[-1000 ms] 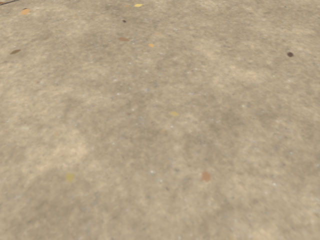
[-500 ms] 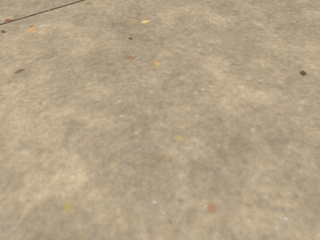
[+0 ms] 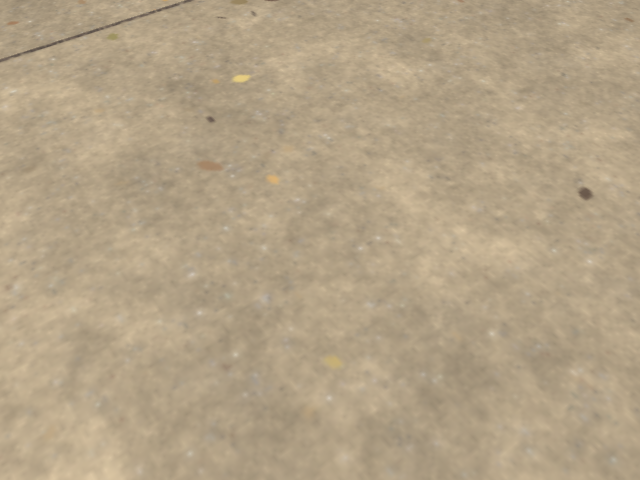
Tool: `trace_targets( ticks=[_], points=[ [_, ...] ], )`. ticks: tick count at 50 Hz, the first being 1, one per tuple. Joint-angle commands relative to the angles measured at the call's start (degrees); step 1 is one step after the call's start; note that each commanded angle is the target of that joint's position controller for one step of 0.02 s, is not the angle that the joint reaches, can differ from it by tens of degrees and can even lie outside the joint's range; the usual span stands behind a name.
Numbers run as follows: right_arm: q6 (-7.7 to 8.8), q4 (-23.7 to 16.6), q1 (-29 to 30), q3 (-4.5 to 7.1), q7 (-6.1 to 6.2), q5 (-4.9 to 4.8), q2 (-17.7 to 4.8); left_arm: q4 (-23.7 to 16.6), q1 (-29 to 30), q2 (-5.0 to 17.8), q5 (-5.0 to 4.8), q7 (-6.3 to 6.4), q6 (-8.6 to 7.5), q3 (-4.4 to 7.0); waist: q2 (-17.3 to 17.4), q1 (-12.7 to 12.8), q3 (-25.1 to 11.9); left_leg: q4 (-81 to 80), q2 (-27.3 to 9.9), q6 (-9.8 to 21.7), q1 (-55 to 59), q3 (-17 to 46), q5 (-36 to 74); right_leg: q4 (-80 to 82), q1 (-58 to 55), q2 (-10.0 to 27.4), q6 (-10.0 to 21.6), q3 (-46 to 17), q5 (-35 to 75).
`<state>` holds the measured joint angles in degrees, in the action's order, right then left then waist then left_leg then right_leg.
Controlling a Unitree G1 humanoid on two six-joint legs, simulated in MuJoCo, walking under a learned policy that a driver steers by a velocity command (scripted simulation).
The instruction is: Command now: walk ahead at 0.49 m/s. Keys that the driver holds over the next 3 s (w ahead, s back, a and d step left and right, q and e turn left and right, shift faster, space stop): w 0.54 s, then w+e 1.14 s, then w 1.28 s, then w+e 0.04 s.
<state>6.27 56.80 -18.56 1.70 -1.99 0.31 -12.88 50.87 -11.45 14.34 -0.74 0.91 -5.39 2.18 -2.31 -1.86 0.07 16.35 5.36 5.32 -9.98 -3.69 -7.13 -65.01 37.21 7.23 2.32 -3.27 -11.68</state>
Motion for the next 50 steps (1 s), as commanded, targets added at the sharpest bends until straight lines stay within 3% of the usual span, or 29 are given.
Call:
trace_targets(
  ticks=[1,6,9,11,13,14,15,16,17,18,19,20,21,22,24,27,29,32,37,40,41,42,43,44,45,46,47,48,50],
  points=[
    [0.94,-3.17,2.21,1.22,1.15,-0.09,-7.59,-2.44,-1.89,2.44,0.68,0.38,0.31,0.69,4.44,2.65,3.06,-11.65,-16.24,9.83,-5.34,12.42,3.74,8.18,1.83,2.44,-1.58,-0.16,8.7],
    [0.07,-1.84,-3.4,1.56,2.01,-1.15,-9.47,-5.22,8.96,1.64,0.01,-0.55,-0.35,0.27,4.74,-1.33,3.28,-10.38,-15.54,7.04,0.76,9.27,4.17,26.56,-0.3,-0.67,-2.21,2.45,17.56],
    [-0.64,-0.58,-6.16,1.68,2.03,-1.46,-9.61,-6.98,13.53,1.97,-0.5,-1.6,-0.63,0.07,5.24,-2.85,4.48,-7.95,-17.62,6.75,6.26,9.83,3.18,31.58,0.15,-1.58,-1.72,2.64,14.88],
    [-1.21,-0.16,-6.57,1.94,2.18,-1.48,-9.95,-7.98,14.54,2.76,-0.59,-2.37,-1.09,0.2,5.64,-2.45,4.65,-5.49,-19.41,6.11,9.76,10.66,3.84,34.09,-0.42,-2.1,-0.3,2.59,10.69],
    [-1.82,-0.32,-5.21,2.27,2.28,-1.52,-10.83,-7.57,10.94,4.36,-0.54,-2.76,-1.59,0.87,6.73,0.24,2.82,-0.98,-19.99,4.98,11.08,10.75,10.87,36.4,-6.73,-3.78,1.41,3.91,6.72],
    [-2.12,-0.69,-3.92,2.12,2.29,-1.36,-10.59,-5.9,4.99,6.05,-0.41,-2.66,-1.73,1.9,6.62,3.64,-0.51,6.02,-17.93,3.78,10.35,8.86,20.45,37.73,-14.98,-5.71,2.69,5.49,6.0],
    [-2.22,-1.44,-3.34,1.37,2.25,-0.7,-8.68,-2.74,-5.95,9.5,-0.29,-2.26,-1.87,3.52,4.85,8.0,-7.56,19.37,-14.36,2.0,4.78,5.84,23.32,36.83,-29.98,-4.13,5.04,3.45,7.26],
    [-1.39,-3.1,-7.4,-0.36,1.96,-0.04,-3.53,-1.16,-15.52,16.12,0.91,-1.95,-1.68,5.11,-6.54,8.68,-17.4,42.63,-7.11,-1.95,-15.69,1.19,5.91,37.59,-53.28,10.64,12.51,-17.61,5.18],
    [0.15,-2.37,-9.63,-1.13,1.61,-1.02,-1.46,-0.25,-17.65,14.35,0.66,-2.28,-1.34,4.62,-15.0,8.01,-22.4,55.42,-1.61,-2.98,-29.53,6.64,-23.97,46.87,-61.23,16.83,17.55,-38.57,-1.92],
    [1.2,-3.13,-5.31,0.51,1.39,-2.37,-8.15,-0.97,-13.68,9.9,0.36,-2.37,-1.49,3.19,-9.36,7.8,-15.39,60.84,-5.53,-1.66,-35.01,10.79,-22.1,47.92,-55.51,14.92,14.6,-33.73,-3.94],
    [1.57,-4.58,-0.64,0.88,1.4,-2.89,-9.46,-2.34,-8.27,7.49,0.32,-2.29,-1.39,2.39,-5.72,6.33,-9.63,60.0,-8.68,-0.87,-35.31,9.27,-16.7,48.55,-47.44,12.81,12.36,-24.65,-0.21],
    [1.32,-4.91,1.6,1.01,1.74,-2.25,-8.74,-3.04,-3.8,5.87,0.52,-2.57,-1.32,1.78,-1.35,4.47,-5.61,56.43,-11.02,-1.18,-32.8,7.99,-12.01,50.7,-39.26,10.18,11.26,-18.25,4.78],
    [0.59,-4.92,1.85,1.45,2.05,-1.47,-8.21,-3.26,-1.67,4.33,0.77,-2.79,-1.46,1.32,-1.34,2.72,-3.49,52.59,-12.82,-1.43,-29.76,8.07,-9.01,52.71,-34.02,7.83,10.21,-13.79,7.46],
    [-0.27,-4.68,0.79,1.43,2.08,-1.31,-6.84,-2.79,-1.27,3.63,1.04,-3.02,-1.48,1.12,-2.16,1.46,-2.6,50.72,-13.45,-1.75,-26.76,7.89,-7.25,54.46,-30.68,6.4,9.84,-11.15,8.76],
    [-1.41,-4.42,-0.24,1.37,2.22,-1.18,-4.99,-1.31,-3.27,4.52,0.99,-2.97,-1.78,1.41,-1.81,0.44,-1.45,48.35,-13.53,-2.54,-25.9,7.02,-5.15,56.27,-28.25,5.35,10.65,-7.53,14.01],
    [-1.79,-6.63,5.63,1.72,2.4,-0.65,-5.23,0.31,-6.33,6.37,1.04,-2.02,-1.59,1.92,-0.49,1.2,0.69,40.53,-13.88,-3.85,-31.54,6.89,1.52,57.6,-29.81,5.42,10.98,-4.81,18.61],
    [-1.5,-8.41,10.71,1.73,2.3,-0.3,-4.77,1.05,-8.42,6.21,0.65,-1.46,-1.08,1.78,-0.46,2.35,1.62,33.1,-13.36,-4.44,-32.24,6.4,6.67,58.0,-30.23,4.44,10.39,-4.08,18.27],
    [-0.87,-10.18,17.2,1.49,1.91,-0.62,-4.15,1.87,-11.12,7.24,0.11,-0.82,-0.66,2.01,-0.77,4.18,2.89,22.36,-11.05,-5.0,-29.6,5.52,12.45,58.2,-30.6,3.17,9.46,-3.51,14.14],
    [0.41,-12.7,24.16,1.29,0.61,-1.33,-4.89,3.45,-14.63,7.63,-0.63,-0.07,0.3,2.5,-1.86,5.52,4.74,13.43,-9.1,-4.81,-26.75,6.31,10.83,54.22,-35.0,5.31,8.99,-6.69,11.07],
    [1.28,-12.31,20.57,2.24,0.33,-1.39,-7.56,3.05,-12.99,8.71,-0.61,0.36,1.1,3.24,-3.56,2.49,2.68,10.74,-7.7,-3.63,-18.15,5.89,5.23,49.1,-35.91,6.28,7.52,-9.1,14.59],
    [1.47,-10.89,15.34,3.12,0.59,-1.29,-9.06,2.52,-11.86,8.36,-0.47,0.36,1.34,3.16,-3.66,-0.33,-0.16,9.54,-6.53,-2.65,-10.58,4.72,3.43,43.69,-35.01,4.35,6.49,-8.28,20.69],
    [1.65,-8.48,5.73,4.43,1.05,-0.9,-11.89,1.42,-10.68,6.56,0.07,0.2,1.39,2.52,-2.28,-4.43,-7.07,11.15,-9.11,-0.46,3.73,6.61,3.89,31.94,-29.75,0.7,4.75,-6.05,21.53],
    [1.37,-7.46,-4.27,5.46,1.62,-0.37,-16.63,-0.9,-10.66,3.46,1.42,0.19,1.35,1.49,7.09,-7.06,-17.09,11.83,-20.89,2.27,20.79,19.17,2.13,12.9,-18.25,-5.15,2.53,-1.67,3.95],
    [0.88,-7.08,-4.67,5.62,1.16,0.38,-18.3,-1.91,-18.57,-2.32,-0.77,-0.12,0.17,0.11,25.53,-2.19,-22.47,3.13,-31.11,10.29,34.0,44.9,-8.56,-3.28,1.65,-11.43,0.38,-1.85,-23.07],
    [0.99,-8.44,-1.36,3.98,1.13,0.06,-11.45,-0.73,-16.42,4.86,-2.07,0.11,-0.17,1.65,16.66,-3.0,-16.86,0.89,-29.04,8.29,28.6,43.21,-14.15,-10.28,6.44,-7.37,0.65,-6.45,-20.99],
    [1.03,-9.08,2.21,3.09,1.22,-0.52,-8.14,-1.8,-11.62,7.29,-2.19,0.18,-0.04,2.46,11.2,-2.83,-9.8,0.48,-27.31,5.49,20.4,32.64,-12.27,-10.31,7.71,-4.91,1.13,-5.1,-15.05],
    [0.99,-9.28,5.91,2.72,1.07,-0.39,-7.36,-2.01,-9.73,6.42,-1.75,0.42,0.32,2.58,6.3,-0.89,-6.19,-1.13,-24.91,4.33,12.3,26.0,-6.71,-8.54,4.5,-2.29,0.78,-4.05,-10.0],
    [0.87,-9.0,8.03,2.49,1.02,-0.15,-6.13,-2.34,-8.6,5.69,-1.07,0.48,0.74,2.99,6.37,0.35,-3.31,-3.11,-22.72,3.83,6.83,20.79,-3.3,-5.72,2.59,-0.74,0.61,-3.85,-6.98],
    [1.03,-8.05,8.79,2.54,1.18,0.44,-5.67,-2.87,-9.58,3.27,-1.24,-0.03,2.06,3.06,8.87,2.15,-1.66,-6.35,-20.85,3.93,1.6,13.91,0.6,-3.59,-1.31,1.03,0.46,-3.07,-4.11]
  ],
)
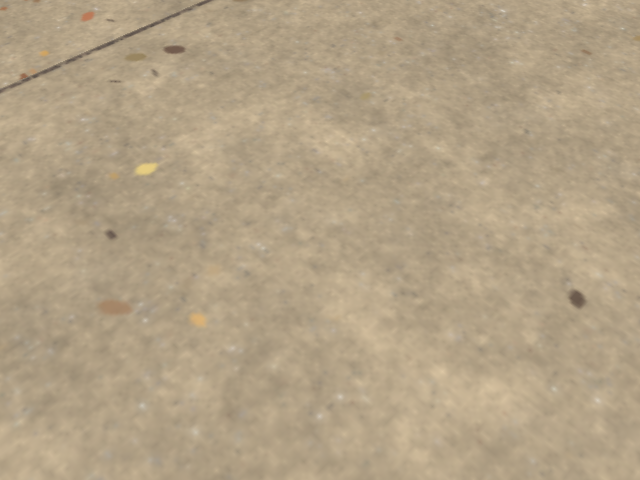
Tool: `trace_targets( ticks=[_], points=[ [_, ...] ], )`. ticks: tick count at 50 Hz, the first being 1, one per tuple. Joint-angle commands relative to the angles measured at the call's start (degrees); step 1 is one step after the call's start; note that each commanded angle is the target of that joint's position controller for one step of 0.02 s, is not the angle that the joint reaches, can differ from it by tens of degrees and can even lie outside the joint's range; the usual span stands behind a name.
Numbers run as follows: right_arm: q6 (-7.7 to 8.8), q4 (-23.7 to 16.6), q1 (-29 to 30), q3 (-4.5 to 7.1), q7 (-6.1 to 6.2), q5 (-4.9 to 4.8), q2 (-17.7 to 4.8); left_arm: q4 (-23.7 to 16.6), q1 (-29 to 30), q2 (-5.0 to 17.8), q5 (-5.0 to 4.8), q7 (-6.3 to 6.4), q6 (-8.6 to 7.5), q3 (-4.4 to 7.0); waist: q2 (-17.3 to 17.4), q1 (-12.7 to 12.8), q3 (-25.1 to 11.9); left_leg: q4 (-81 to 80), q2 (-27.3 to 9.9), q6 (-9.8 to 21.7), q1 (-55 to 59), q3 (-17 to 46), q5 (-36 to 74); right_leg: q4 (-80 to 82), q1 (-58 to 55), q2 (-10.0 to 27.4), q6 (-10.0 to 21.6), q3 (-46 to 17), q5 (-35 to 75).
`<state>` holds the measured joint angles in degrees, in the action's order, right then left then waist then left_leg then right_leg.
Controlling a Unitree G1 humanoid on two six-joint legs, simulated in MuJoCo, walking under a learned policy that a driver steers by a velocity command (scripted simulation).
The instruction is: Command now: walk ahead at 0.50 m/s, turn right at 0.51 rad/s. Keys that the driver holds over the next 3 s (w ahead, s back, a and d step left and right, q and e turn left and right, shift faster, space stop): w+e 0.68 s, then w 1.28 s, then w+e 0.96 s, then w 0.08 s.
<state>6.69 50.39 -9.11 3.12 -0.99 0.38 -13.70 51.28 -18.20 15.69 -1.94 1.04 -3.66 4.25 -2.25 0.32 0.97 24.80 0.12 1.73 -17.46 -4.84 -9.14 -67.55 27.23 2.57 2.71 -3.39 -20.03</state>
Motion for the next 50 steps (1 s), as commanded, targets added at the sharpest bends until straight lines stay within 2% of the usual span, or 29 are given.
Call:
trace_targets(
  ticks=[1,5,9,12,14,15,17,18,19,20,21,22,23,24,25,26,28,31,35,38,40,43,44,45,46,47,48,49,50],
  points=[
    [0.81,-1.13,-1.11,1.37,0.32,0.31,-5.36,-3.9,-2.25,1.26,-0.06,-0.23,0.88,0.98,8.22,0.19,-1.75,-15.81,-15.55,8.15,8.35,12.66,4.96,-0.48,9.28,5.96,-0.08,-2.58,5.23],
    [0.76,0.25,-2.83,2.28,1.21,0.44,-7.74,-6.93,2.94,1.45,0.53,-0.44,1.71,1.19,5.4,-0.14,0.43,-17.45,-16.11,9.05,10.0,5.92,11.18,6.79,14.85,6.05,-1.1,-3.43,13.06],
    [-0.04,0.54,-4.08,2.67,1.84,0.2,-9.44,-9.43,9.88,0.88,0.72,-1.92,1.21,0.61,4.91,-2.22,2.04,-17.68,-15.26,7.77,12.35,-0.66,12.37,19.04,13.95,5.33,-1.07,0.13,21.48],
    [-0.91,1.2,-6.81,3.07,2.07,-0.43,-10.74,-12.18,15.83,0.5,0.75,-3.08,1.2,0.07,4.49,-4.42,3.95,-16.84,-16.55,7.34,16.53,-3.21,12.26,25.02,14.53,4.72,-0.4,3.2,20.95],
    [-1.67,1.66,-7.99,3.37,2.02,-1.01,-11.5,-13.93,18.12,0.84,0.62,-3.75,1.33,0.02,4.96,-4.76,4.7,-15.05,-17.64,6.58,20.1,-4.4,14.05,27.6,14.64,4.14,0.58,4.68,17.56],
    [-2.07,1.73,-8.06,3.54,1.99,-1.3,-11.96,-14.64,18.5,1.26,0.58,-4.04,1.41,0.15,5.37,-4.41,4.61,-13.4,-18.06,6.07,21.56,-5.15,17.22,28.57,13.74,3.42,1.32,5.73,15.04],
    [-2.72,1.28,-6.8,3.99,2.11,-1.74,-13.56,-15.24,16.14,3.01,0.68,-4.31,1.7,1.01,7.34,-1.9,1.88,-6.45,-18.05,4.84,22.79,-7.2,34.73,29.56,6.94,-0.02,3.42,9.06,9.41],
    [-3.18,1.03,-6.06,4.19,2.22,-1.96,-14.29,-14.43,11.51,4.61,0.59,-4.26,1.83,1.97,8.04,1.03,-1.12,0.97,-17.43,4.14,22.48,-8.28,43.86,30.36,0.31,-2.66,4.82,10.81,7.5],
    [-3.6,0.65,-4.91,4.06,2.32,-2.24,-14.22,-12.06,2.53,7.25,0.45,-3.93,1.84,3.63,6.86,6.11,-5.62,12.88,-15.23,2.53,18.86,-9.96,46.31,34.69,-12.2,-5.79,6.85,11.81,10.97],
    [-3.33,-0.4,-5.42,3.3,2.41,-1.12,-12.3,-9.49,-7.43,12.52,0.45,-2.7,2.28,5.94,1.06,9.95,-10.88,30.71,-12.75,-0.46,4.56,-10.03,30.66,36.65,-30.39,-1.39,10.01,1.95,11.44],
    [-1.56,-3.93,-10.33,0.42,1.49,1.21,-2.86,-9.98,-5.35,19.25,0.11,-2.31,1.7,6.53,-14.29,2.07,-14.66,50.46,-1.25,-3.66,-21.72,-4.37,-22.72,42.02,-47.89,13.38,20.01,-30.31,5.01],
    [1.12,-4.94,-4.71,0.89,0.66,-1.4,-7.16,-11.65,-7.95,14.83,0.93,-2.68,0.76,5.07,-7.66,6.28,-22.08,56.83,0.21,-2.56,-28.06,8.87,-24.99,51.49,-50.54,17.5,22.44,-44.43,-1.34],
    [2.23,-6.53,0.91,1.65,0.34,-3.5,-9.8,-11.02,-5.83,11.19,1.45,-3.0,-0.09,3.97,-4.06,6.63,-13.74,56.02,-2.42,-0.88,-33.01,9.12,-19.08,51.96,-45.94,15.92,18.96,-36.05,3.94],
    [2.64,-6.26,1.06,1.41,0.67,-2.69,-9.15,-11.64,-1.96,9.13,1.05,-2.96,-0.44,3.3,-0.25,4.03,-9.76,51.0,-5.05,0.02,-30.42,9.3,-13.69,51.31,-37.5,13.36,16.64,-28.33,9.05],
    [2.33,-5.23,0.23,1.83,1.11,-1.27,-9.44,-12.65,2.71,7.07,1.02,-2.87,-0.41,2.58,1.56,1.39,-6.67,46.04,-7.0,-0.35,-25.63,9.32,-10.66,51.62,-28.91,10.82,14.76,-22.08,14.63],
    [1.5,-4.96,-1.25,2.28,1.08,-0.86,-9.93,-13.67,5.14,5.8,1.61,-2.63,-0.45,2.01,0.51,-0.64,-5.67,42.91,-8.22,-0.7,-21.22,9.81,-8.65,52.86,-23.31,9.18,13.99,-18.8,18.32],
    [-0.03,-5.46,-1.66,2.4,1.0,-0.21,-8.8,-13.9,5.29,6.47,1.51,-2.15,-0.75,2.03,0.73,-1.84,-4.76,38.46,-7.78,-2.25,-18.17,8.88,-6.46,54.62,-18.21,7.65,14.18,-16.13,22.99],
    [-0.84,-7.7,3.81,1.92,1.38,0.6,-7.02,-13.04,2.01,8.63,1.17,-0.95,-0.97,2.57,0.71,-0.69,-2.39,28.23,-6.02,-4.54,-20.07,8.02,1.63,55.59,-15.78,5.84,13.73,-12.64,25.96],
    [-0.4,-9.97,11.2,1.09,0.64,-0.01,-5.41,-11.94,-1.17,8.29,0.88,-0.22,-0.57,2.48,-2.3,2.25,-0.82,11.72,-2.82,-4.43,-17.08,7.67,14.46,54.89,-15.03,3.11,10.4,-10.34,19.26],
    [0.23,-11.27,14.57,0.75,-0.3,-0.48,-5.51,-10.1,-4.07,7.68,0.79,-0.27,-0.68,2.23,-2.98,4.23,0.15,6.85,-2.24,-3.37,-15.03,7.45,17.81,53.8,-17.24,4.73,9.7,-11.62,17.2],
    [0.73,-12.25,16.12,0.83,-0.88,-0.54,-6.38,-9.07,-5.67,7.47,0.8,-0.15,-0.44,2.11,-3.02,4.85,0.77,4.67,-2.06,-2.15,-16.73,7.61,15.0,51.11,-22.04,6.62,9.64,-13.62,18.72],
    [1.39,-12.43,14.25,1.27,-1.27,-0.57,-7.89,-8.36,-5.75,8.25,1.03,0.25,0.4,2.33,-4.74,3.55,0.72,2.56,-1.19,0.19,-14.78,6.5,7.29,47.4,-27.29,8.78,8.72,-16.04,26.26],
    [1.6,-11.65,10.79,1.73,-1.15,-0.49,-8.75,-8.56,-4.68,8.45,1.04,0.27,0.66,2.31,-5.38,1.54,-0.75,1.11,0.09,1.43,-9.86,5.01,5.89,44.17,-27.66,7.93,7.94,-15.41,34.18],
    [1.78,-9.89,4.31,2.63,-0.9,-0.11,-10.43,-9.0,-3.47,7.62,1.2,0.15,0.79,1.91,-4.7,-1.71,-5.09,0.25,0.32,3.32,-0.14,4.53,7.86,36.94,-26.53,4.97,6.58,-13.13,41.94],
    [1.81,-8.57,-5.43,3.34,-0.62,0.65,-13.01,-10.39,-2.05,5.98,1.87,-0.01,0.7,1.0,-1.5,-6.12,-13.34,3.21,-7.1,7.29,15.98,11.94,10.73,23.08,-18.39,1.84,4.58,-10.45,35.94],
    [1.14,-6.53,-13.95,4.75,-0.55,1.0,-17.3,-10.08,-10.4,2.04,0.9,-0.18,-0.1,-0.15,13.78,-5.05,-22.22,1.5,-19.53,16.96,38.87,35.57,2.56,0.77,3.56,-7.2,-0.57,-5.1,10.37],
    [0.83,-5.07,-15.3,3.71,-1.13,-0.83,-13.17,-9.53,-10.83,3.89,0.3,-0.29,-0.81,-0.31,17.65,-5.44,-21.58,-6.56,-22.72,17.75,40.46,49.12,-9.42,-6.3,13.52,-7.76,-0.71,-8.18,-12.88],
    [0.48,-5.73,-11.35,2.74,-0.94,-1.59,-9.91,-10.43,-4.58,7.84,-0.38,-0.51,-1.04,0.67,11.26,-5.82,-11.6,-7.81,-21.08,14.83,32.61,42.48,-15.91,-9.53,18.17,-4.28,-0.39,-8.35,-9.27],
    [-0.12,-6.81,-6.96,2.11,-0.71,-1.05,-8.62,-11.66,0.35,7.9,0.09,-0.57,-1.15,0.5,6.13,-4.62,-6.08,-9.15,-18.76,12.78,23.72,34.91,-13.64,-7.62,17.32,-1.18,-0.16,-5.23,-4.3]
  ],
)
Over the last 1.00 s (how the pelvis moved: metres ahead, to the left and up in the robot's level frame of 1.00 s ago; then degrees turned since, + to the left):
0.54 -0.03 -0.01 -10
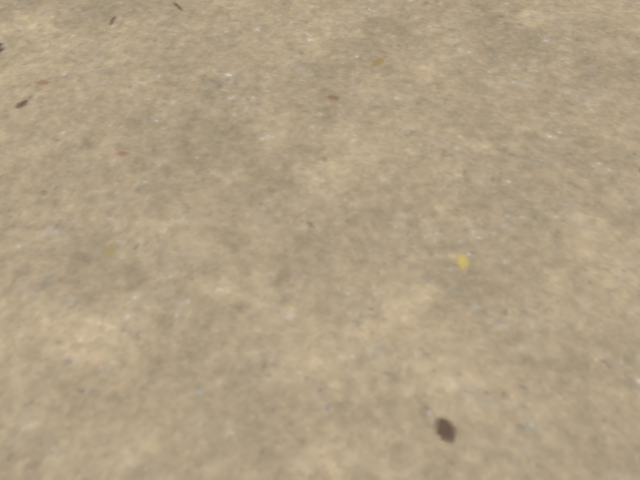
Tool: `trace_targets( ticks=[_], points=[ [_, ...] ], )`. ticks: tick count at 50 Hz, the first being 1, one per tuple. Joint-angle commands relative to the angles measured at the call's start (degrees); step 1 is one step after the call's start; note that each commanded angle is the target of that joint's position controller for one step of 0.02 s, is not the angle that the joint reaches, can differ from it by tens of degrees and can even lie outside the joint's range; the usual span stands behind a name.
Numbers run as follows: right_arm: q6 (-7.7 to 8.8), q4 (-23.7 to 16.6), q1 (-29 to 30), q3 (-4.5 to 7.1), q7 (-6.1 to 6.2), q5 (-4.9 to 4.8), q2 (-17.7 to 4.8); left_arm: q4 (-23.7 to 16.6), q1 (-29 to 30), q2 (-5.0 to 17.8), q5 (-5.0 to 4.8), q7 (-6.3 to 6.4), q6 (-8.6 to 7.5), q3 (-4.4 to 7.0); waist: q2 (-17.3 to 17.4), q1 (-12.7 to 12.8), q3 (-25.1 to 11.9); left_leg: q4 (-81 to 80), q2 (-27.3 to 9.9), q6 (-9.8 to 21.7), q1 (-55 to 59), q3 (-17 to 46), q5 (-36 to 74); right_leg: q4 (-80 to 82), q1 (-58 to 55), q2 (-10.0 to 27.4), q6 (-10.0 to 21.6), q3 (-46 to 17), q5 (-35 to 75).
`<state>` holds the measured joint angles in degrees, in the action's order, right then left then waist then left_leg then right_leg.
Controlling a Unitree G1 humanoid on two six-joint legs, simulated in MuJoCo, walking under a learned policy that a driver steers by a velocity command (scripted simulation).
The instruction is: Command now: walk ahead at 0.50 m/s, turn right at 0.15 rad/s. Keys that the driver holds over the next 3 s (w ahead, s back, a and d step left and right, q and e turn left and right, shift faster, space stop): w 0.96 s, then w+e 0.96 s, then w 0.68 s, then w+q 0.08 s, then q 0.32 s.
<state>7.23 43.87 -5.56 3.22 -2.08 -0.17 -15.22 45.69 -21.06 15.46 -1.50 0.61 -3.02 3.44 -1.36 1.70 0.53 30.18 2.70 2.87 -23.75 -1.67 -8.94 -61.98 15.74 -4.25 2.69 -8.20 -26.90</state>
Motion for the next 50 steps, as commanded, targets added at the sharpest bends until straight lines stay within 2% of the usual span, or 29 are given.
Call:
trace_targets(
  ticks=[1,3,5,8,12,15,17,19,20,21,22,23,24,25,26,27,28,30,32,34,38,41,43,45,46,47,48,49,50],
  points=[
    [-0.96,-0.49,-7.81,1.43,0.32,0.08,-5.85,-6.79,5.97,7.49,0.68,-0.22,-1.88,1.39,3.32,-4.45,-1.34,-16.66,-18.89,11.03,22.31,26.83,-8.9,-8.96,27.35,7.63,-0.22,1.27,5.86],
    [-0.68,-0.43,-6.26,0.86,0.29,0.74,-4.83,-6.33,4.23,5.78,1.0,-0.28,-1.45,1.47,5.78,-1.79,-0.75,-19.22,-15.56,10.11,15.72,20.83,-0.95,-3.61,21.74,10.21,-0.49,2.17,9.41],
    [-0.31,0.47,-7.39,1.13,0.42,0.27,-6.12,-6.32,3.95,3.95,1.1,-0.19,-1.11,1.0,6.61,-1.35,-0.93,-20.83,-14.86,10.98,14.12,16.65,5.87,0.04,21.37,10.87,-1.38,3.7,11.18],
    [-0.55,1.6,-9.43,1.67,1.07,-0.19,-8.37,-8.11,9.31,3.0,1.52,-0.1,-1.36,0.42,5.13,-2.5,-0.39,-22.04,-14.35,10.89,15.14,11.92,13.21,9.83,23.55,11.48,-2.72,4.92,19.29],
    [-1.42,3.09,-13.3,1.59,1.48,-0.95,-9.23,-9.73,16.93,1.57,1.05,-0.98,-1.96,-0.29,5.06,-5.44,0.67,-21.75,-12.11,8.47,15.92,6.74,13.41,24.1,19.61,9.32,-2.85,7.2,30.59],
    [-2.18,4.58,-16.67,1.54,1.53,-1.18,-9.71,-11.4,21.87,1.94,0.45,-1.91,-2.26,-0.35,5.29,-7.16,2.14,-20.36,-14.24,8.3,19.85,7.66,12.03,28.98,19.59,8.13,-2.38,7.68,30.96],
    [-2.89,5.3,-17.57,1.66,1.69,-1.25,-10.18,-12.5,23.73,2.67,0.34,-2.59,-2.57,-0.2,5.73,-6.94,2.73,-18.35,-16.19,7.71,23.8,8.59,13.86,31.34,20.21,7.51,-1.19,7.63,27.24],
    [-3.53,5.57,-16.98,1.98,2.0,-1.29,-11.22,-12.43,21.83,4.13,0.45,-2.97,-2.83,0.31,6.67,-4.88,1.53,-14.73,-17.21,6.6,26.39,8.74,20.56,33.4,16.25,6.38,0.43,8.22,23.04],
    [-3.79,5.4,-15.76,2.07,2.15,-1.39,-11.73,-11.33,17.52,5.43,0.69,-2.87,-2.92,1.01,6.91,-1.95,-1.03,-9.7,-16.15,5.66,26.24,7.28,29.35,35.18,9.47,4.79,1.65,9.71,22.79],
    [-3.96,5.12,-15.41,1.67,2.28,-1.22,-10.8,-8.78,9.23,8.05,1.0,-2.44,-2.86,2.36,5.87,1.95,-6.49,-0.11,-13.38,4.2,23.32,4.92,34.48,35.77,-2.9,4.23,3.52,10.24,24.3],
    [-3.72,3.4,-14.89,0.48,2.41,0.11,-8.18,-6.8,-1.76,12.3,1.77,-1.75,-2.65,3.59,0.51,6.11,-15.36,16.96,-10.3,2.03,11.75,2.44,21.62,32.9,-20.97,14.21,7.57,-0.35,27.97],
    [-2.38,2.47,-22.19,-1.71,1.94,0.06,-1.14,-5.62,-4.42,16.79,1.83,-1.88,-2.33,4.42,-15.21,2.48,-22.48,36.87,-0.18,-1.46,-11.62,1.69,-17.35,37.72,-39.92,27.04,16.92,-26.62,18.54],
    [-1.28,3.4,-19.33,-0.47,1.53,-1.05,-6.9,-5.63,-5.39,10.99,1.1,-1.88,-2.08,3.05,-11.03,4.92,-22.39,43.71,-2.21,-1.1,-18.62,8.42,-24.1,42.11,-39.44,26.69,16.53,-32.17,11.39],
    [-0.66,1.49,-13.65,0.35,1.24,-2.16,-9.66,-5.99,-1.22,9.08,1.04,-1.7,-2.08,2.18,-7.88,4.54,-13.24,44.62,-4.99,-0.59,-22.13,7.41,-19.59,43.29,-32.09,24.48,13.96,-23.54,13.47],
    [-0.54,0.88,-10.48,0.22,1.38,-1.83,-9.04,-6.44,2.58,8.04,1.26,-1.69,-2.01,1.73,-3.38,2.9,-8.73,42.05,-7.5,-0.72,-20.54,5.93,-14.55,44.49,-24.02,21.92,12.53,-17.07,18.65],
    [-0.78,0.63,-9.09,0.43,1.49,-0.87,-8.53,-6.59,5.46,6.71,1.57,-1.93,-2.01,1.32,-1.7,1.18,-5.17,38.53,-8.9,-1.24,-18.44,5.44,-11.65,46.4,-17.08,19.94,11.93,-12.88,23.38],
    [-1.42,0.82,-10.11,0.6,1.47,-0.61,-7.92,-6.68,7.06,5.61,1.99,-2.07,-2.25,0.95,-2.64,-0.86,-4.19,36.47,-10.21,-1.55,-14.92,5.85,-9.64,48.3,-12.48,18.45,11.51,-10.05,25.83],
    [-2.74,1.37,-11.89,0.26,1.55,-0.59,-5.61,-6.01,7.82,5.8,1.59,-2.28,-2.95,1.12,-3.21,-2.73,-3.43,33.32,-10.66,-2.43,-11.68,5.32,-7.96,51.46,-7.66,17.56,12.17,-6.76,27.68],
    [-3.43,0.49,-9.55,0.1,1.81,-0.12,-4.91,-4.88,7.3,7.19,1.44,-2.01,-3.4,1.54,-2.46,-3.03,-1.55,28.91,-10.96,-3.47,-13.15,4.96,-4.2,53.57,-5.5,17.27,12.62,-3.69,29.32],
    [-3.43,-0.61,-5.61,-0.08,1.76,0.15,-4.48,-3.76,6.02,7.97,1.39,-1.52,-3.25,1.76,-1.67,-2.09,-0.19,22.17,-11.07,-3.98,-14.76,4.83,2.45,54.64,-5.73,16.45,11.97,-1.02,29.38],
    [-2.75,-2.34,2.14,-0.61,1.05,-0.17,-3.44,-1.63,2.96,9.3,0.9,-0.96,-2.72,1.95,-1.6,0.71,1.52,8.42,-8.86,-3.72,-11.83,2.98,13.27,54.81,-6.46,14.56,9.55,3.58,27.85],
    [-2.39,-4.13,6.91,-0.67,0.35,-0.65,-3.88,0.52,-0.34,10.1,0.45,-0.89,-2.13,2.12,-1.77,2.52,2.53,3.59,-7.75,-3.04,-11.85,2.65,13.25,53.18,-10.79,16.43,9.14,3.1,26.33],
    [-2.09,-5.21,8.47,-0.53,-0.25,-0.76,-4.57,1.61,-1.13,10.44,0.26,-0.69,-1.54,2.29,-2.23,2.43,3.01,1.21,-7.32,-1.69,-12.55,2.93,9.94,51.03,-14.67,18.21,8.44,2.34,27.54],
    [-1.78,-5.28,7.12,-0.18,-0.63,-0.69,-5.63,2.29,-0.81,11.03,0.19,-0.4,-0.93,2.53,-3.09,1.09,2.11,-0.5,-6.44,-0.19,-9.76,2.25,5.79,48.12,-17.44,19.28,7.37,1.86,31.92],
    [-1.64,-4.6,4.18,0.28,-0.6,-0.59,-6.51,2.34,0.15,11.38,0.17,-0.28,-0.61,2.59,-3.57,-0.88,0.47,-1.71,-5.09,0.76,-4.93,0.84,4.54,44.66,-17.77,18.67,6.52,2.63,38.71],
    [-1.61,-2.55,-2.41,1.36,-0.3,-0.35,-8.22,2.33,0.83,10.82,0.25,-0.15,-0.29,2.31,-2.95,-4.26,-3.49,-3.0,-3.23,2.11,4.48,-0.94,4.74,36.93,-16.62,16.14,5.19,4.81,46.88],
    [-1.67,-0.11,-12.2,2.75,0.26,-0.02,-11.62,1.63,0.59,8.59,0.99,0.05,-0.24,1.34,-0.37,-7.97,-10.85,-0.74,-7.36,4.69,19.91,3.14,7.31,23.68,-9.5,13.07,3.19,7.48,43.02],
    [-2.06,0.64,-18.47,4.22,0.7,0.98,-17.56,0.21,-5.57,2.74,1.27,-0.36,-1.22,-0.57,12.53,-7.18,-19.41,-2.79,-22.33,13.25,43.26,27.44,0.2,0.61,14.29,4.42,-1.32,10.53,20.81],
    [-2.4,1.05,-20.35,3.19,0.58,0.13,-13.55,1.31,-4.75,3.87,0.77,-0.59,-2.34,-0.51,16.03,-8.59,-22.97,-11.19,-25.95,15.38,46.05,42.33,-7.6,-8.91,23.3,1.54,-1.49,2.4,-6.31]
  ],
)
Over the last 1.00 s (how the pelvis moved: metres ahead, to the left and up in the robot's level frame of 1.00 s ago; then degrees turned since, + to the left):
0.53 -0.15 -0.01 -29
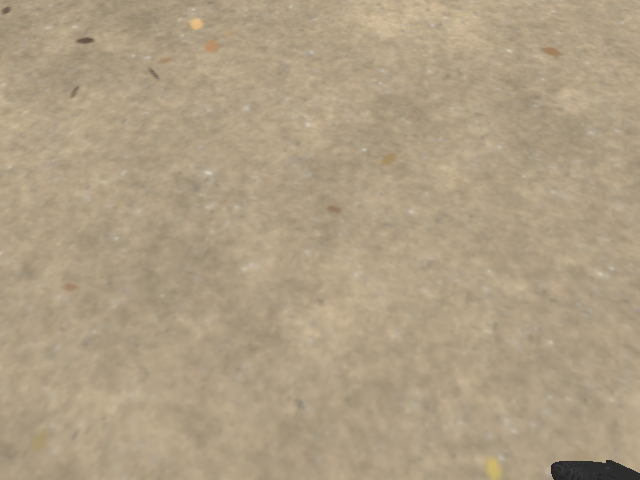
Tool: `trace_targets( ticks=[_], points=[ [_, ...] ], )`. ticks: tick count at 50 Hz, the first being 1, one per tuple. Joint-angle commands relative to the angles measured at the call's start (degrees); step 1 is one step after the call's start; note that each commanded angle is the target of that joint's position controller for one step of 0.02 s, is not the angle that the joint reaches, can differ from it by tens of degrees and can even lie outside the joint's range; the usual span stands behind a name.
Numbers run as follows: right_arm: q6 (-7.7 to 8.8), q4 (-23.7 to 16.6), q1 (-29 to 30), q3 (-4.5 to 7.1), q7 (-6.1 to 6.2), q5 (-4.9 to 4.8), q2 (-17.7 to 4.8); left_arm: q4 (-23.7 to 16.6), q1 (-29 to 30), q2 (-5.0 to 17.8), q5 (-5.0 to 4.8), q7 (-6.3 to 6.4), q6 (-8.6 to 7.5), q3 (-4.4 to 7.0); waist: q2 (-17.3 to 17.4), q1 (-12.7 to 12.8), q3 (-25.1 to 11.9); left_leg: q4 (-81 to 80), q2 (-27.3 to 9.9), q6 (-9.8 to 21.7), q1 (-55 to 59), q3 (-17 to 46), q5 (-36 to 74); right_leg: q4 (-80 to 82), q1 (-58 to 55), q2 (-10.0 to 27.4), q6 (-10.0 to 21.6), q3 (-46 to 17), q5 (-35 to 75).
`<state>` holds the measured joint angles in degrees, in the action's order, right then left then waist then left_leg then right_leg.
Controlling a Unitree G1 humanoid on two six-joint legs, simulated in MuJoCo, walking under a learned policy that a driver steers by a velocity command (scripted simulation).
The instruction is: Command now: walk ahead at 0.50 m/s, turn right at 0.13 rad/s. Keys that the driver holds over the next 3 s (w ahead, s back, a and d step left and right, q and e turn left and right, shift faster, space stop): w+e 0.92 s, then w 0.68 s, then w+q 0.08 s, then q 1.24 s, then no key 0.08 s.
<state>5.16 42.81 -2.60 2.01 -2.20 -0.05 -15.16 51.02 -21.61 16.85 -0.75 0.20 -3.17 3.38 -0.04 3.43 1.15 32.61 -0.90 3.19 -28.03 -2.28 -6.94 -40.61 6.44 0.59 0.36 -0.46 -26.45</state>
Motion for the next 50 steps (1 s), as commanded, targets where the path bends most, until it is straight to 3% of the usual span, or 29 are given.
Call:
trace_targets(
  ticks=[1,2,3,5,7,11,14,18,20,22,24,25,26,27,28,29,30,31,32,34,38,40,43,46,48,49,50],
  points=[
    [-0.29,1.77,-19.84,3.42,0.8,-0.21,-10.89,-4.95,0.08,7.33,-1.75,-0.51,-2.74,1.02,9.83,-10.27,-14.74,-14.97,-21.13,12.14,43.47,35.83,-14.31,-34.66,37.96,-0.28,1.73,-7.85,-4.36],
    [-0.27,1.05,-15.93,2.9,0.91,-0.1,-9.18,-5.93,3.7,7.36,-2.04,-0.44,-2.75,1.02,6.61,-8.64,-9.29,-16.27,-19.22,9.97,35.42,28.13,-13.56,-32.98,37.92,2.92,2.3,-6.09,0.85],
    [-0.06,0.94,-12.18,2.35,0.77,0.16,-7.19,-6.22,5.53,6.77,-1.37,-0.16,-2.31,1.15,4.88,-6.82,-4.81,-18.77,-16.87,8.8,27.64,22.48,-10.59,-29.27,35.99,4.87,2.1,-5.2,5.11],
    [0.87,1.05,-8.63,1.94,0.62,0.86,-5.09,-5.04,3.09,5.12,-0.98,0.22,-0.53,1.49,7.25,-3.68,-2.29,-22.69,-13.88,7.24,19.26,14.67,-4.76,-25.5,29.51,7.04,1.61,-5.82,10.46],
    [1.66,2.0,-8.66,2.35,0.75,1.08,-5.76,-4.73,2.49,3.24,-0.96,0.36,0.58,1.36,5.86,-2.8,-1.39,-24.78,-13.62,7.7,17.4,9.54,1.95,-24.52,29.4,7.06,0.9,-6.25,14.03],
    [1.72,3.99,-10.56,2.9,1.84,1.26,-7.03,-6.27,6.93,2.51,-0.55,0.2,0.62,1.52,3.65,-3.48,0.17,-25.65,-12.9,7.1,20.72,1.51,10.74,-15.16,34.36,6.29,-0.01,-7.29,24.73],
    [1.29,4.56,-11.05,2.99,2.53,0.93,-7.88,-7.82,12.08,1.32,-0.3,-0.9,0.23,1.01,3.17,-5.2,1.65,-26.45,-11.83,5.7,21.81,-3.73,11.59,-5.1,32.54,5.77,0.26,-3.4,31.73],
    [-0.13,6.51,-15.32,3.55,3.03,0.16,-9.38,-11.44,19.41,0.12,-0.3,-2.39,0.23,0.25,1.9,-8.12,4.46,-24.95,-14.55,5.61,29.67,-6.32,14.35,2.28,35.47,5.35,1.53,-0.16,30.38],
    [-1.2,7.06,-16.18,3.87,3.12,-0.36,-10.03,-13.21,21.31,0.34,-0.39,-3.16,0.28,0.27,2.13,-8.17,4.83,-22.33,-15.87,5.2,33.97,-7.36,19.37,4.13,36.25,4.56,2.59,1.68,26.13],
    [-2.09,6.7,-14.94,4.27,3.47,-0.74,-11.32,-14.25,20.24,1.58,-0.45,-3.75,0.42,0.89,3.77,-6.2,2.91,-16.8,-16.14,4.05,35.93,-9.13,35.26,4.91,31.5,1.92,4.47,4.76,20.56],
    [-3.03,6.08,-13.64,4.72,4.06,-0.92,-12.8,-13.32,12.88,4.52,-0.6,-3.8,0.75,2.53,5.92,-1.39,-2.32,-4.32,-15.46,2.73,35.68,-10.41,51.95,4.68,20.46,-2.41,7.07,7.71,15.2],
    [-3.28,5.65,-12.36,4.6,4.26,-1.17,-12.79,-11.16,3.99,7.5,-0.69,-3.23,0.76,4.27,4.74,3.61,-6.88,7.54,-13.32,1.0,30.74,-11.55,49.84,9.17,7.29,-4.59,9.29,7.34,18.73],
    [-2.67,4.49,-13.12,3.71,4.27,-0.09,-10.63,-9.28,-4.48,12.67,-0.6,-1.87,1.38,6.19,-2.17,6.67,-12.31,25.35,-10.49,-1.56,16.12,-11.48,30.05,11.0,-10.52,2.6,12.83,-5.4,18.78],
    [-0.68,1.58,-18.62,0.99,2.96,1.39,-1.85,-9.88,-1.97,17.41,-1.02,-1.62,0.83,6.51,-14.98,-1.15,-16.94,44.08,2.33,-4.76,-9.89,-4.35,-25.28,16.19,-28.65,16.34,23.89,-37.82,10.93],
    [1.91,0.77,-11.77,1.69,1.99,-0.96,-6.54,-10.94,-4.03,12.41,-0.51,-1.8,0.19,5.08,-7.86,3.57,-21.11,48.69,1.94,-3.53,-16.54,7.18,-26.53,22.98,-30.68,18.33,24.13,-45.29,7.43],
    [3.2,-1.06,-6.49,2.29,1.54,-2.78,-8.68,-10.7,-1.75,9.72,-0.12,-1.83,-0.46,4.28,-5.48,3.84,-13.05,46.59,-0.9,-2.01,-20.16,7.34,-20.9,23.81,-24.95,16.6,21.12,-36.43,12.65],
    [3.73,-0.92,-6.18,2.14,1.8,-2.04,-8.11,-11.24,2.1,8.12,-0.37,-1.84,-0.73,3.75,-0.76,0.94,-8.69,41.1,-3.47,-1.55,-17.49,7.23,-16.01,23.8,-16.35,13.95,18.91,-29.43,18.19],
    [3.56,-0.23,-6.26,2.59,2.15,-0.51,-8.48,-12.14,5.96,6.19,-0.3,-1.74,-0.69,3.14,0.29,-1.32,-5.53,36.31,-4.95,-2.14,-13.72,6.83,-13.69,24.68,-8.65,11.64,17.56,-24.21,23.7],
    [2.83,-0.11,-7.57,2.99,2.1,-0.05,-8.83,-13.15,7.96,5.14,0.39,-1.45,-0.72,2.64,-1.05,-3.25,-4.72,34.14,-5.98,-2.76,-9.84,7.23,-11.86,26.0,-3.67,10.32,17.27,-21.78,27.32],
    [1.4,-0.4,-8.74,3.04,2.08,0.49,-7.72,-13.59,8.65,5.92,0.18,-0.96,-0.87,2.76,-1.26,-4.76,-3.69,29.52,-6.0,-4.73,-7.21,6.2,-10.38,27.75,1.83,9.05,17.53,-19.16,31.57],
    [0.56,-3.17,-1.21,2.07,2.29,0.95,-5.01,-12.86,5.82,8.53,-0.16,0.42,-0.7,3.46,-2.44,-2.69,-0.97,13.21,-3.59,-7.42,-5.88,4.53,2.48,28.21,7.99,5.07,15.1,-13.3,31.83],
    [0.83,-4.31,2.81,1.62,1.88,0.61,-4.08,-12.41,4.2,8.6,-0.35,0.68,-0.29,3.52,-3.83,-0.8,-0.74,4.52,-1.44,-7.4,-2.61,4.14,9.74,27.24,9.26,3.47,13.17,-12.38,27.47],
    [1.3,-6.02,6.42,1.88,1.26,-0.34,-5.31,-11.24,1.35,8.63,-0.74,0.71,0.08,3.59,-4.82,0.75,-0.72,-1.18,0.14,-6.76,-0.36,5.25,12.39,24.96,7.1,5.01,12.05,-16.04,22.75],
    [2.08,-6.35,5.39,2.75,0.69,-0.51,-7.7,-11.02,1.0,8.04,-0.73,1.11,0.54,3.53,-6.2,-0.51,-1.13,-4.3,0.21,-4.82,0.95,7.02,6.91,19.58,1.71,7.36,10.96,-21.45,21.3],
    [2.68,-4.48,-1.25,3.48,0.7,-0.18,-8.69,-11.11,2.15,6.91,-0.32,1.16,0.83,3.17,-7.46,-3.91,-3.08,-6.57,0.63,-2.43,8.35,4.91,4.9,14.35,0.51,6.71,9.45,-21.39,26.51],
    [3.04,-3.27,-7.35,4.23,0.92,0.75,-10.4,-11.33,1.95,4.43,0.05,0.91,0.69,2.22,-6.13,-6.61,-7.91,-6.23,-2.05,0.0,18.66,6.5,4.94,5.66,2.44,3.65,7.63,-18.68,29.18],
    [2.95,-2.44,-16.04,4.8,1.23,1.3,-13.42,-12.16,0.27,1.59,1.23,0.89,0.6,0.99,1.47,-9.17,-16.26,-5.48,-11.67,3.42,33.35,17.71,2.98,-11.02,10.12,-0.7,5.3,-13.44,16.99]
  ],
)
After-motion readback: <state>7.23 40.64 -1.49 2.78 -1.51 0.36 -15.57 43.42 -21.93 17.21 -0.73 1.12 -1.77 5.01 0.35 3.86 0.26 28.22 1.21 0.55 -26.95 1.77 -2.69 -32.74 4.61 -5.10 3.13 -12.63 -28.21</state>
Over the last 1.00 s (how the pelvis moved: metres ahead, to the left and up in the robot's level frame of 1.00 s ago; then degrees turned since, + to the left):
0.54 0.00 0.00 -1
